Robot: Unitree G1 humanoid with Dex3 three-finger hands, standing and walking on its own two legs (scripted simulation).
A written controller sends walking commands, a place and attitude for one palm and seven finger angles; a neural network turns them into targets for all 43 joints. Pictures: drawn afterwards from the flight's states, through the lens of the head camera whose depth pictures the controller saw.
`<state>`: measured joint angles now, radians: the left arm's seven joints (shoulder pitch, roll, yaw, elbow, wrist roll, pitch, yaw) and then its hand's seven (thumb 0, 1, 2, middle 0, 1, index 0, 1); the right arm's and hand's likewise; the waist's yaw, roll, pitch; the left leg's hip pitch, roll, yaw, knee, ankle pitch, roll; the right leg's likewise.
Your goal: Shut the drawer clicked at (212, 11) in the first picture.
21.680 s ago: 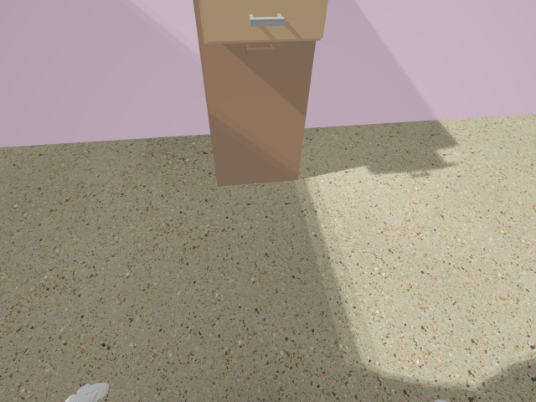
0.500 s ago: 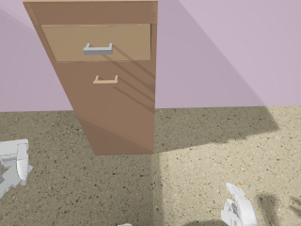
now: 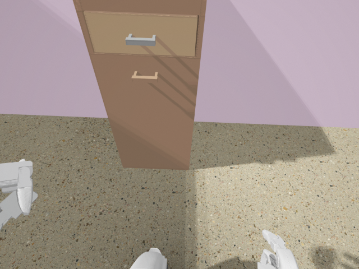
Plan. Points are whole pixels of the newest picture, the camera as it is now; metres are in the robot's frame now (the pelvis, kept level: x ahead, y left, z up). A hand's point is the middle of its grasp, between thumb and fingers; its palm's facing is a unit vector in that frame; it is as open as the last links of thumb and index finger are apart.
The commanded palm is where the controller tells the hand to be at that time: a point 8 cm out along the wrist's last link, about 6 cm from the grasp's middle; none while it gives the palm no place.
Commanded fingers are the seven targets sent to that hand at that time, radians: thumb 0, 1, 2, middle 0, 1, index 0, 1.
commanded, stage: stop stepping back and stand still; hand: left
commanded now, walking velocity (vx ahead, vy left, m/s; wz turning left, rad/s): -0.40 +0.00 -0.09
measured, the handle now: (141, 39) +0.81 +0.20 +0.13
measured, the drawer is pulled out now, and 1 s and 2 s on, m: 0.00 0.00 0.00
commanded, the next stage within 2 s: let the arm hang, fingers relaxed in 0.90 s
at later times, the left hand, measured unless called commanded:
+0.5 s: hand out of the picture +0.03 +0.23 +0.19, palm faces +0.34 -0.82 -0.46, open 3.2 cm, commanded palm -0.02 +0.28 +0.19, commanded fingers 0.00 0.90 0.90 -1.40 -1.60 -1.40 -1.60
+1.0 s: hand out of the picture +0.02 +0.25 +0.19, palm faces +0.37 -0.78 -0.50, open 3.2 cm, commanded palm none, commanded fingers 0.00 0.90 0.90 -1.36 -1.56 -1.36 -1.56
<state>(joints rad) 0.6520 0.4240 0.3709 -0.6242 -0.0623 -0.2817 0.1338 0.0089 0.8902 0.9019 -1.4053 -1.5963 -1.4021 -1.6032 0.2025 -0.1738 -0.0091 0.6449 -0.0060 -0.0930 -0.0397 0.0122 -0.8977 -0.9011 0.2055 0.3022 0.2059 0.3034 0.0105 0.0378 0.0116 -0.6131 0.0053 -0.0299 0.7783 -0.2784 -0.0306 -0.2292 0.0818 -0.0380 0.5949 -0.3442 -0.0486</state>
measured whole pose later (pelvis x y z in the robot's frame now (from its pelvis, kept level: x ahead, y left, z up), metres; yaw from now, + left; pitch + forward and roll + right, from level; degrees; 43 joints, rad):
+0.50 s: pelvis -0.16 +0.00 +0.01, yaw -2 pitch +0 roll +1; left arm 0.65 0.41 0.37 -0.62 -0.04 -0.19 0.14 0.01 0.89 0.90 -1.41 -1.60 -1.40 -1.60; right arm 0.24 -0.19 0.01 0.63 -0.01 -0.07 -0.05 0.01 -0.90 -0.90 0.21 0.30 0.21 0.30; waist 0.01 -0.02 -0.04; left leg -0.61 0.00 0.02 0.96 -0.33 -0.02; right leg -0.19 0.04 -0.06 0.51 -0.30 -0.09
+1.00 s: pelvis -0.17 +0.02 +0.00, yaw +0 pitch -2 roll +0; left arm 0.63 0.40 0.39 -0.54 -0.02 -0.25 0.15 0.01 0.89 0.90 -1.40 -1.60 -1.40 -1.60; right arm 0.24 -0.17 0.01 0.61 0.00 -0.13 -0.05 0.01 -0.90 -0.90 0.20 0.30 0.21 0.30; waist -0.03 0.03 0.00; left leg -0.28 0.06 0.07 0.62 -0.32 -0.01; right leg -0.29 0.01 -0.09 0.60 -0.27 -0.03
